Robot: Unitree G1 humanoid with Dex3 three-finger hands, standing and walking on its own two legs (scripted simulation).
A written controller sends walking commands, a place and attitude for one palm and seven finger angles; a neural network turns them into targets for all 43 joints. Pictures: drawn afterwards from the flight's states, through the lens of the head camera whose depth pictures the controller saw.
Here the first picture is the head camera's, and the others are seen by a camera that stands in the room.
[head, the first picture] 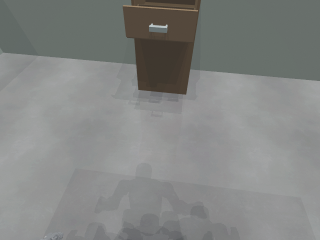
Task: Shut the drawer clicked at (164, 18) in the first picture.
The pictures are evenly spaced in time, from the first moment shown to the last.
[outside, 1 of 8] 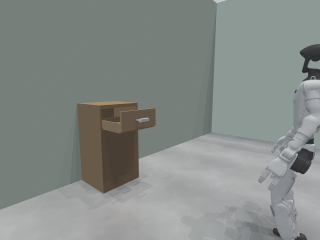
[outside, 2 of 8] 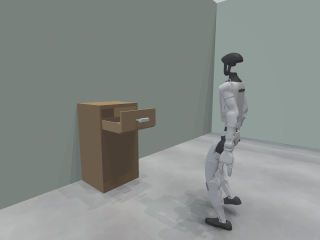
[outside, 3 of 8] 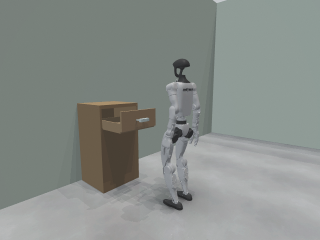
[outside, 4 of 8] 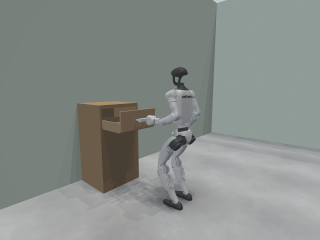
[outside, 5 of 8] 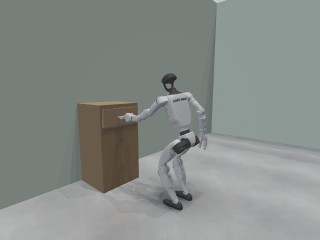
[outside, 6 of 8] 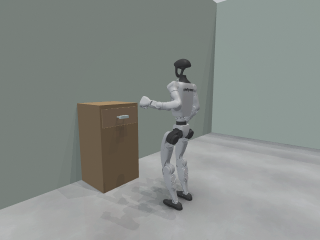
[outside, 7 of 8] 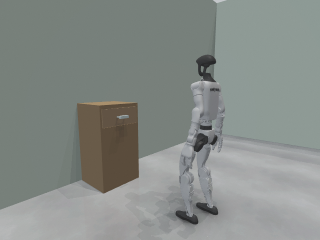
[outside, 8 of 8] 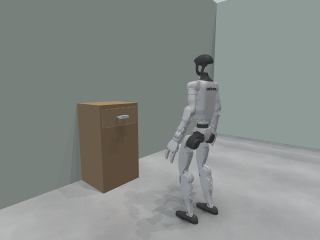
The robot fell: no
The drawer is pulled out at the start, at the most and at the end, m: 0.30 0.30 0.00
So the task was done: yes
